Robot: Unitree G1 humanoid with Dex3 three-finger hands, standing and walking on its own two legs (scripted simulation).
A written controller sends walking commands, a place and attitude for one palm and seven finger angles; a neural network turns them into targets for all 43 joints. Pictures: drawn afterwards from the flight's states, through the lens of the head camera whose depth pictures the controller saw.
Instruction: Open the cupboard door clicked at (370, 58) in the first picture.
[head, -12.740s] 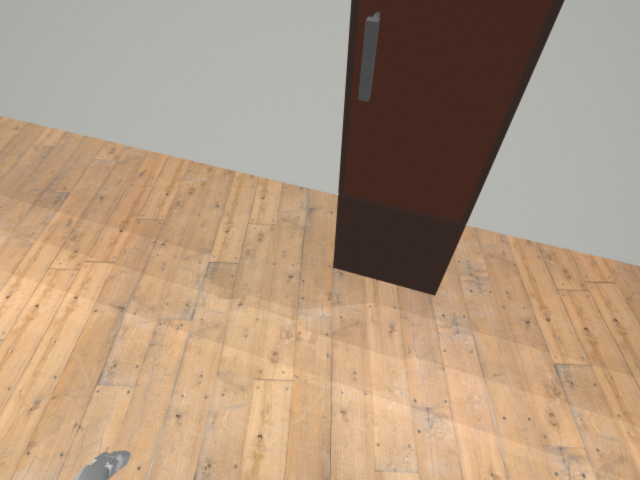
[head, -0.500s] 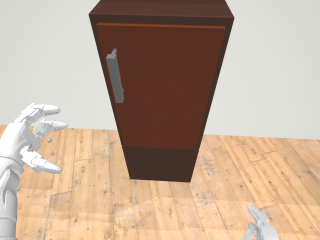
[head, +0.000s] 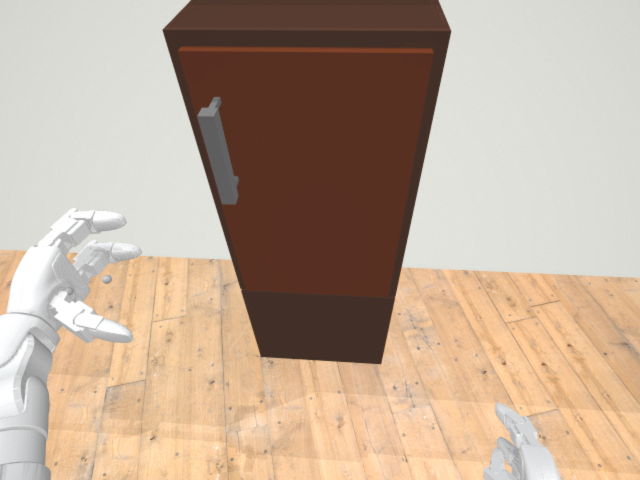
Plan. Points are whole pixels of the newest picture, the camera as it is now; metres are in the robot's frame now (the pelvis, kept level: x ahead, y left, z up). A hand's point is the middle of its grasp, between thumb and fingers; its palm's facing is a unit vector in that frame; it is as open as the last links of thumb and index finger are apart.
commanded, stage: move the hooked fingers beside the handle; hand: left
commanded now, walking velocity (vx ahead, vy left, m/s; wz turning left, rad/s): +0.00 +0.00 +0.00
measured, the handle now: (223, 152) +0.58 +0.21 +0.10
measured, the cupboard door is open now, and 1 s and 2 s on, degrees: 0 0 0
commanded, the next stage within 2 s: none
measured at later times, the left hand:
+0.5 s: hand (139, 226) +0.39 +0.27 +0.12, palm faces +0.02 -1.00 -0.01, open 14.0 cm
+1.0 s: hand (155, 198) +0.45 +0.27 +0.12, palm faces +0.02 -1.00 -0.01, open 14.0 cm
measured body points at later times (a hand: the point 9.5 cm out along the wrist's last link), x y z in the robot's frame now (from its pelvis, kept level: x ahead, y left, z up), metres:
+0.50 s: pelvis +0.01 +0.02 +0.00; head +0.04 +0.01 +0.45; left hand +0.38 +0.33 +0.12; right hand +0.12 -0.25 -0.10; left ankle +0.01 +0.13 -0.73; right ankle -0.01 -0.09 -0.73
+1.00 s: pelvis +0.00 +0.03 -0.01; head +0.06 +0.05 +0.44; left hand +0.44 +0.33 +0.12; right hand +0.08 -0.23 -0.11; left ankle +0.01 +0.13 -0.73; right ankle -0.01 -0.09 -0.73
